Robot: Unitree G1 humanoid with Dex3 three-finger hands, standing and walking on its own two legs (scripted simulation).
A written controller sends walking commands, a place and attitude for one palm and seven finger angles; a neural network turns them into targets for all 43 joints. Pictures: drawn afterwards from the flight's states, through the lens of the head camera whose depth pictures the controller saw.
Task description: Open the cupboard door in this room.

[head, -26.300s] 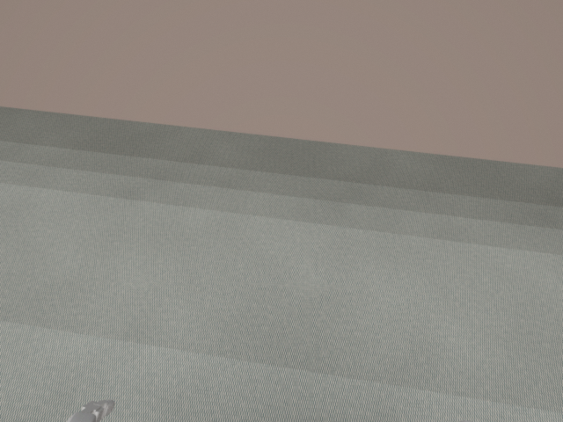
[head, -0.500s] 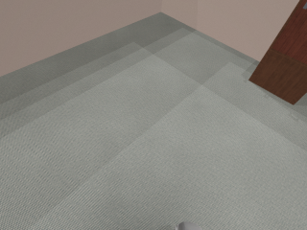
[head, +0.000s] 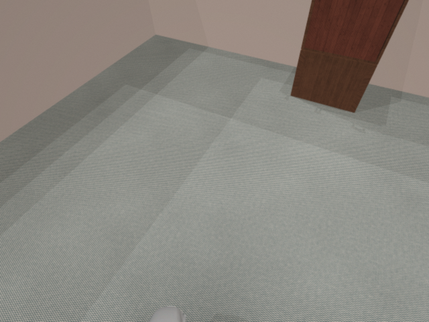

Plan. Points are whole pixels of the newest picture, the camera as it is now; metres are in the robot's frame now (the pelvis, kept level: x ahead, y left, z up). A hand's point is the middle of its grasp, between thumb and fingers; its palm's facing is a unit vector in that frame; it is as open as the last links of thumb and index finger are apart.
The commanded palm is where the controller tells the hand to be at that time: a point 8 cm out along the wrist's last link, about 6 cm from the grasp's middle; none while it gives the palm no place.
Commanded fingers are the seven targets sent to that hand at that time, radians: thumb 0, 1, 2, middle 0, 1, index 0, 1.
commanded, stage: turn or walk to find it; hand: left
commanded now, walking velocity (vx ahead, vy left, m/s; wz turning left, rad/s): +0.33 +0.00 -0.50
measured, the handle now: out of the picture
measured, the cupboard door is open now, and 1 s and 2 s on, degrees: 0 0 0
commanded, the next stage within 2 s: stand and wait in 1.32 s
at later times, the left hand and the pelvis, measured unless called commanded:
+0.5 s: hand (107, 285) +0.22 +0.28 -0.18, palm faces -0.15 -0.97 -0.20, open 7.4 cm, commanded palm none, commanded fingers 0.00 0.90 0.90 -0.20 -0.30 -0.20 -0.30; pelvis +0.17 +0.08 +0.00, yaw -14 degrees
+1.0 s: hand (207, 178) +0.54 +0.07 -0.17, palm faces -0.36 -0.92 -0.17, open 7.2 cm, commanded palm none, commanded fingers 0.00 0.90 0.90 -0.20 -0.30 -0.20 -0.30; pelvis +0.37 -0.04 -0.02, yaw -23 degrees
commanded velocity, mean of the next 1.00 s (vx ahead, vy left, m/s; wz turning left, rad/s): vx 0.36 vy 0.00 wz -0.29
